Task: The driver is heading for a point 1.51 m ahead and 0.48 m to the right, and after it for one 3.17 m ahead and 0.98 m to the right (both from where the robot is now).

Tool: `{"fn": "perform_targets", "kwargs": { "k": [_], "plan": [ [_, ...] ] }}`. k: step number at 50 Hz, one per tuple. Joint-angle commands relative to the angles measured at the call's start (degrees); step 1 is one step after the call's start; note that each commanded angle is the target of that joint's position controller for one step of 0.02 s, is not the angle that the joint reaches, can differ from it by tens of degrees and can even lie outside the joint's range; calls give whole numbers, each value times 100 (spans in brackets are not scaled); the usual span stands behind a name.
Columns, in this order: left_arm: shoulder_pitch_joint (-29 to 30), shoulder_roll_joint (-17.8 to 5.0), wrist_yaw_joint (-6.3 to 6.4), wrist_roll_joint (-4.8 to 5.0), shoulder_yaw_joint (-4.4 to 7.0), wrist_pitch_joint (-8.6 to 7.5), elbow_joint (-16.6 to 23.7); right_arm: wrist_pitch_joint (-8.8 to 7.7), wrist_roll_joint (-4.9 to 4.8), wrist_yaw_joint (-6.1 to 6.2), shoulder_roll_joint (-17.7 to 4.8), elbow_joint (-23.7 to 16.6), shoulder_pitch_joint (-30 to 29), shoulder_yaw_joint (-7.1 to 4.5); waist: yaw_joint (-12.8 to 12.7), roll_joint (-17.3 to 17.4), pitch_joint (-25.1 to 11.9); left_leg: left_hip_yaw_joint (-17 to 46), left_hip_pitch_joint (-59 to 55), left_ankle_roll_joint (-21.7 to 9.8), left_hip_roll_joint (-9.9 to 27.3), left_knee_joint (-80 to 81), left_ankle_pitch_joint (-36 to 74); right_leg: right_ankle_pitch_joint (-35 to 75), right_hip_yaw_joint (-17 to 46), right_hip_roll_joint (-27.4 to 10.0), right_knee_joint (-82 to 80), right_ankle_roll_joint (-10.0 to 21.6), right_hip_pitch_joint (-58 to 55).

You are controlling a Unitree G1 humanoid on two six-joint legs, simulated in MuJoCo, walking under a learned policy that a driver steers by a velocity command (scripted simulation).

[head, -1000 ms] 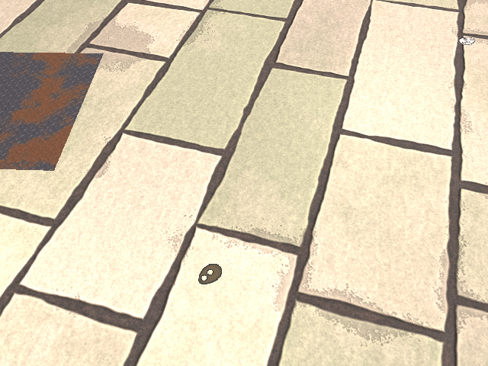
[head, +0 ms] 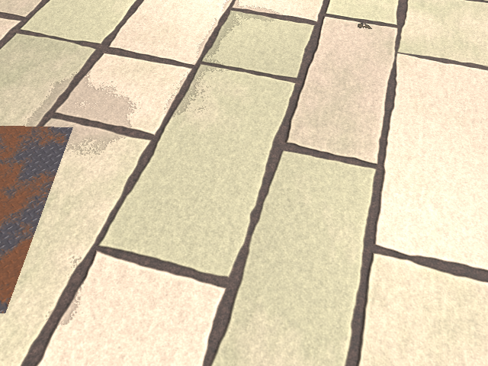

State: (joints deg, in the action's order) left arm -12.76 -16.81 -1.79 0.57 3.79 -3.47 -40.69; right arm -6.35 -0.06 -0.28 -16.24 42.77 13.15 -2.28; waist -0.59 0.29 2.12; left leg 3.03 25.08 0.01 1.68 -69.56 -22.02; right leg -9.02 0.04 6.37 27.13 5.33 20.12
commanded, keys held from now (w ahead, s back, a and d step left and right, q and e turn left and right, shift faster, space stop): w+e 0.80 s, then no key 0.20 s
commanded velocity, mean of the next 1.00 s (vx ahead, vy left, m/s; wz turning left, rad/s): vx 0.47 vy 0.00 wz -0.54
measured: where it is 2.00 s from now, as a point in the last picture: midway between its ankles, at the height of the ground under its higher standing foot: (299, 313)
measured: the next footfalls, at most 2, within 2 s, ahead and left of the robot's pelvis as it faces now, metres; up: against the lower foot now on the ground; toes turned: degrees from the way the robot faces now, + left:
left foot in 0.30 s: +0.35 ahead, +0.14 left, +0.00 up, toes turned -15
right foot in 0.82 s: +0.53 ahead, -0.21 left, +0.00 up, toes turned -33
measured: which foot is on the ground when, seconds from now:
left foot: up 0.00-0.28, down 0.30-0.84, up 0.86-1.00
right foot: down 0.00-0.32, up 0.34-0.80, down 0.82-1.00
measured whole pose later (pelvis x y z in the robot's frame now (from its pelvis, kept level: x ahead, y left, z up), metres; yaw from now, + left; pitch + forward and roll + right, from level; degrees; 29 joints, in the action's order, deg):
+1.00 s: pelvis +0.48 -0.10 +0.00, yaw -33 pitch +2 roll +0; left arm -10.4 -16.0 -1.9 -0.2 3.2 -2.2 -36.4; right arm -3.8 -0.4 0.6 -18.4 44.1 10.0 -2.9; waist 0.3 1.4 4.9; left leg 1.4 29.5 2.4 5.3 -68.0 -23.8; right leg -8.7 -1.4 4.5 27.1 5.1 20.1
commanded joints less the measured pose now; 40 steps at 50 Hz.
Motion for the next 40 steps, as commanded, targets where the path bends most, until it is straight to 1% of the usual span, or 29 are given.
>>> {"fn": "perform_targets", "kwargs": {
  "k": [1, 3, 4, 6, 8, 10, 12, 13, 14, 15, 16, 17, 18, 19, 20, 21, 22, 23, 24, 26, 28, 30, 32, 34, 36, 37, 38, 39, 40],
  "plan": [
    [-39, -697, 85, -19, 181, -54, 452, -32, 85, 23, -661, -538, 28, -195, 166, -110, -448, 174, 1067, 183, 388, 679, 132, 1513, 2085, -1617, -1330, 1344, -1033],
    [-63, -868, 144, -1, 234, -56, 450, 53, 99, 58, -501, -596, -124, -131, 166, -177, -343, 7, 888, 365, 346, 1442, 495, 1678, 1696, -1458, -1417, 1276, -508],
    [-96, -931, 175, 22, 259, -42, 437, 65, 111, 63, -416, -644, -322, -90, 102, -238, -316, -40, 752, 419, 292, 1878, 930, 1560, 1514, -1322, -1409, 1171, -326],
    [-219, -964, 219, 66, 278, 5, 399, 49, 97, 46, -332, -722, -757, -45, -97, -387, -306, -81, 417, 454, 107, 2809, 1918, 1125, 1301, -1075, -1319, 925, -133],
    [-458, -953, 240, 79, 278, 60, 334, 13, 27, 9, -378, -792, -1102, -55, -282, -491, -357, -70, 180, 471, -92, 3413, 2478, 719, 1437, -1066, -1180, 783, -224],
    [-629, -928, 244, 110, 277, 102, 285, -30, -28, -29, -499, -862, -1266, -103, -328, -565, -385, 62, 80, 412, -162, 3787, 2420, 318, 1780, -1182, -927, 690, -502],
    [-657, -896, 252, 97, 276, 120, 288, -82, -54, -57, -670, -873, -1200, -192, -224, -673, -406, 164, -107, 271, -177, 4023, 2074, 10, 2191, -1325, -606, 574, -788],
    [-589, -878, 252, 84, 276, 128, 314, -111, -66, -61, -726, -841, -1022, -238, -90, -759, -414, 146, -350, 162, -175, 4129, 1903, -43, 2329, -1343, -415, 499, -825],
    [-527, -756, 249, 72, 242, 131, 348, -135, -56, -47, -788, -747, -663, -299, 125, -778, -497, 89, -847, 19, -152, 4323, 1846, -53, 2324, -1215, -113, 370, -757],
    [-509, -493, 235, 39, 153, 106, 409, -164, 19, -7, -969, -686, -113, -382, 405, -635, -885, 382, -1786, -229, 257, 4331, 1675, -104, 2074, -950, 702, 167, -471],
    [-685, -83, 230, -74, 14, 82, 505, -153, 73, 45, -1299, -621, 715, -466, 624, 298, -1638, 1523, -3159, -579, 1355, 4381, 1346, -1450, 1396, -457, 2445, -100, 273],
    [-1278, -93, 223, 153, -20, 25, 742, -65, 113, -17, -1677, -385, 1038, -559, 266, 2300, -1928, 4378, -4195, -1448, 2378, 5119, -502, -2691, 866, -125, 4060, -308, 2190],
    [-1164, -698, 249, 197, 102, 41, 533, -52, 23, -36, -1096, -546, 746, -440, 419, 1299, -1328, 4261, -3782, -1316, 2204, 5369, -1482, -2248, 1055, -533, 4699, -406, 2674],
    [-604, -893, 240, 139, 169, 81, 595, -11, 4, -5, -813, -570, 560, -357, 533, 795, -767, 3201, -3236, -1069, 1949, 5318, -1068, -1722, 892, -696, 4840, -439, 2771],
    [-389, -800, 239, 80, 167, 114, 624, 14, 57, -3, -708, -589, 327, -302, 433, 409, -500, 2459, -2652, -961, 1687, 5372, -189, -1333, 793, -874, 4711, -473, 2540],
    [-205, -731, 227, 27, 187, 128, 676, 33, 73, 2, -554, -540, 164, -258, 365, 359, -250, 1878, -2265, -893, 1416, 5494, 437, -1082, 792, -1012, 4412, -471, 2424],
    [-289, -637, 185, 82, 185, 151, 715, 22, 101, 22, -552, -504, 90, -245, 221, 663, -205, 1510, -1987, -894, 1349, 5605, 804, -914, 754, -1146, 4291, -492, 2180],
    [-320, -549, 162, 108, 171, 181, 702, -1, 76, 25, -499, -459, 73, -244, 204, 734, -185, 1216, -1869, -926, 1274, 5730, 1048, -849, 671, -1199, 4181, -525, 2080],
    [-278, -468, 149, 107, 157, 204, 725, -21, 57, 28, -521, -399, 102, -257, 198, 723, -166, 963, -1842, -975, 1264, 5814, 1294, -767, 608, -1211, 4090, -559, 2104],
    [-62, -366, 148, 77, 126, 234, 807, -38, 57, 39, -663, -281, 151, -310, 205, 506, -101, 603, -1906, -1069, 1336, 5940, 1776, -531, 589, -1251, 3740, -625, 2311],
    [128, -296, 126, 58, 95, 233, 857, -16, 66, 53, -775, -172, 199, -349, 239, 391, -96, 248, -2079, -1091, 1385, 5977, 2215, -132, 561, -1283, 3254, -674, 2427],
    [350, -251, 65, 67, 69, 203, 878, 24, 52, 67, -842, -97, 166, -362, 304, 378, -62, -197, -2165, -999, 1296, 5987, 2445, 433, 423, -1267, 2610, -657, 2304],
    [725, -172, -11, 66, 30, 162, 954, 64, 23, 85, -920, -5, 234, -373, 443, 349, 52, -561, -2211, -905, 1245, 5984, 2545, 887, 210, -1210, 1956, -594, 2107],
    [1050, -130, -85, 76, 6, 143, 1056, 109, -21, 90, -1010, 105, 381, -395, 553, 320, 166, -778, -2379, -844, 1300, 5966, 2599, 957, 7, -1151, 1495, -502, 1976],
    [1242, -172, -148, 95, 18, 143, 1163, 166, -84, 83, -1110, 191, 467, -429, 559, 348, 254, -937, -2659, -773, 1410, 5851, 2938, 712, -140, -1084, 1178, -360, 1889],
    [1254, -230, -171, 91, 45, 147, 1204, 198, -115, 84, -1169, 214, 460, -449, 499, 377, 240, -1041, -2798, -721, 1448, 5680, 3461, 477, -241, -1001, 1053, -257, 1754],
    [1164, -323, -180, 73, 93, 160, 1219, 229, -142, 96, -1258, 218, 429, -477, 382, 458, 131, -1165, -2910, -662, 1452, 5362, 4423, 185, -393, -837, 975, -131, 1465],
    [919, -452, -173, 50, 164, 185, 1189, 262, -173, 119, -1361, 216, 413, -512, 197, 573, -83, -1278, -2995, -607, 1439, 4864, 5480, -116, -564, -621, 953, 2, 1029],
    [300, -649, -153, 49, 284, 209, 1050, 306, -197, 139, -1414, 206, 360, -528, -188, 568, -432, -1416, -2915, -523, 1353, 3982, 6188, -158, -691, -373, 764, 179, 220]
  ]
}}
Keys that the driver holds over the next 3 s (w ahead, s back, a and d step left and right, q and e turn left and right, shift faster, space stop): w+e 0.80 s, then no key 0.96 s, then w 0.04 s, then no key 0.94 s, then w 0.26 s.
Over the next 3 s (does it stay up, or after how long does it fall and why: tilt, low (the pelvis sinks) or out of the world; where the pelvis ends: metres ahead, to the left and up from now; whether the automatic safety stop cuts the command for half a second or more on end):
stays up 0.65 -0.13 0.00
